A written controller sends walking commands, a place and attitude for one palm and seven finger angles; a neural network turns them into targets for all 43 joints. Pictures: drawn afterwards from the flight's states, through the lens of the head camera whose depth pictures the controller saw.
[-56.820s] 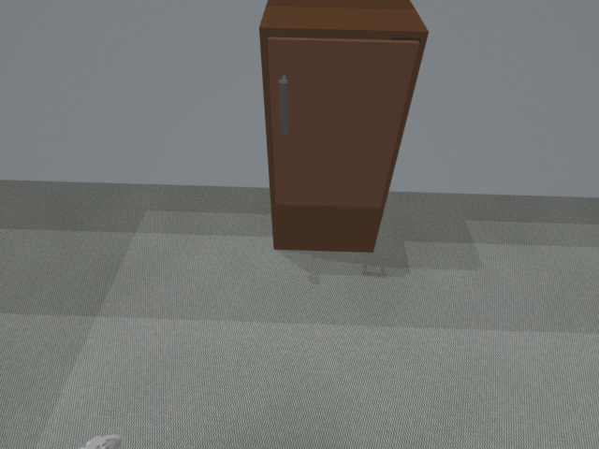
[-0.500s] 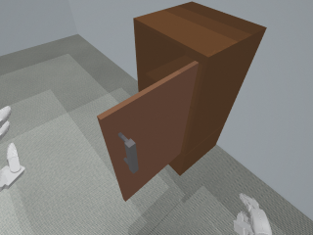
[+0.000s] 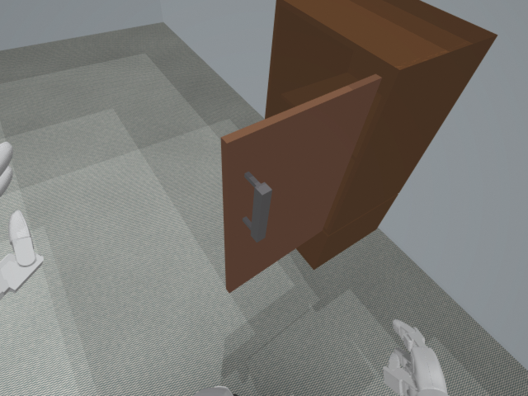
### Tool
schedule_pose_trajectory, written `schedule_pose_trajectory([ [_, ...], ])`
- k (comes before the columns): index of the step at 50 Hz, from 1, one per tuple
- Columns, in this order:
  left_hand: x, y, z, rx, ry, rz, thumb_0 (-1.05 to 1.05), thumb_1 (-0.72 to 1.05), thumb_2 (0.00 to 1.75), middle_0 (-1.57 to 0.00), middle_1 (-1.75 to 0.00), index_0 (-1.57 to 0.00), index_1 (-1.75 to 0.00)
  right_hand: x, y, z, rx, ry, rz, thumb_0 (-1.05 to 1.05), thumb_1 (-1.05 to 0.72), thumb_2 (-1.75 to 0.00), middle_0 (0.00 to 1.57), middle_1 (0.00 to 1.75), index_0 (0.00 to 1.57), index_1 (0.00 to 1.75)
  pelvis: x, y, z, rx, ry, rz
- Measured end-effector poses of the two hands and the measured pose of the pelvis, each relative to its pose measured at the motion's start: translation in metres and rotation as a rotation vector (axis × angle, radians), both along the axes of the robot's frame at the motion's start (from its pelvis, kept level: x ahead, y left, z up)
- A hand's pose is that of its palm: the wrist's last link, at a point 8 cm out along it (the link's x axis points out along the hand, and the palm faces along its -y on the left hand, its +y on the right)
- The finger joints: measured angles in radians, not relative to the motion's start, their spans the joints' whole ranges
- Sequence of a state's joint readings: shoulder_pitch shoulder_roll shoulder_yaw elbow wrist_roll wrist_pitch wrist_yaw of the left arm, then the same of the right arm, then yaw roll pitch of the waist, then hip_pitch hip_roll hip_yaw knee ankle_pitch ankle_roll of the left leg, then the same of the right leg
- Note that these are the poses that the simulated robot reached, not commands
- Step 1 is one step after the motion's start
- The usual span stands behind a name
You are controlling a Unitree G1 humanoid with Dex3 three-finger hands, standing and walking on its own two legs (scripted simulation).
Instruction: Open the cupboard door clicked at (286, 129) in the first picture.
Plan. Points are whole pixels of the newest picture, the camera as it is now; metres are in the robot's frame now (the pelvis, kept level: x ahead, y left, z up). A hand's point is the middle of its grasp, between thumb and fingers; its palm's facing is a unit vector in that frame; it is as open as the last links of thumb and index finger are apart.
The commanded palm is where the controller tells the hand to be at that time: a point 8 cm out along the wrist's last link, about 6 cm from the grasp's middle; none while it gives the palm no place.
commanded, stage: step back with the hand held close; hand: left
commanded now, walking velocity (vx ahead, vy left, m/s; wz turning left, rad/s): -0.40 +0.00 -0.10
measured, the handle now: (254, 207) +0.46 +0.06 -0.04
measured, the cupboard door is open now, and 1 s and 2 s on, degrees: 93 93 93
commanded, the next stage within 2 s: stop stepping back and stand still in 0.10 s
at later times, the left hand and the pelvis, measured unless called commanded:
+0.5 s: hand out of the picture +0.11 +0.23 +0.19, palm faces +0.33 -0.82 -0.46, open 7.4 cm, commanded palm +0.08 +0.27 +0.19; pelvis -0.10 -0.01 -0.01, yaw -7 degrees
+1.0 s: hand out of the picture +0.04 +0.25 +0.18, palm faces +0.44 -0.79 -0.44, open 7.4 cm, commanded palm -0.02 +0.28 +0.19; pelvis -0.18 -0.01 +0.00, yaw -4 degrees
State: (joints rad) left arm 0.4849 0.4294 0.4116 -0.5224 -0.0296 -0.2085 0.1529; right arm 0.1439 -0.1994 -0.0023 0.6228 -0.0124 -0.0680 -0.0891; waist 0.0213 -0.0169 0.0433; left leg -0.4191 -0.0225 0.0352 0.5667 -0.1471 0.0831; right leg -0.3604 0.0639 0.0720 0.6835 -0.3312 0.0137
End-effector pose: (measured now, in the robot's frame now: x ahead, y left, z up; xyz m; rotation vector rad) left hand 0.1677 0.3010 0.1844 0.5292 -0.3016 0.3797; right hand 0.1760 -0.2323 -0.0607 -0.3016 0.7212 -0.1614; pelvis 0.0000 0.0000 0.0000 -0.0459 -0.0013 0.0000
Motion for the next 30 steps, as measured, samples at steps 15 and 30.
schedule_pose_trajectory([
  [15,-0.05,-0.028,0.013,0.004,0.002,-0.163,0.02,0.89,0.9,-0.21,-0.3,-0.21,-0.3,-0.095,-0.002,0.013,0.036,-0.032,-0.037,0.01,-0.9,-0.9,0.21,0.3,0.2,0.3,-0.08,-0.007,0.007,-0.013,0.093,-0.087],
  [30,-0.09,-0.021,0.009,-0.03,-0.04,-0.071,0.01,0.89,0.9,-0.21,-0.3,-0.22,-0.3,-0.229,-0.039,-0.021,0.027,0.035,-0.218,0.02,-0.9,-0.9,0.2,0.3,0.2,0.29,-0.131,-0.007,-0.004,0.047,-0.044,-0.134],
])
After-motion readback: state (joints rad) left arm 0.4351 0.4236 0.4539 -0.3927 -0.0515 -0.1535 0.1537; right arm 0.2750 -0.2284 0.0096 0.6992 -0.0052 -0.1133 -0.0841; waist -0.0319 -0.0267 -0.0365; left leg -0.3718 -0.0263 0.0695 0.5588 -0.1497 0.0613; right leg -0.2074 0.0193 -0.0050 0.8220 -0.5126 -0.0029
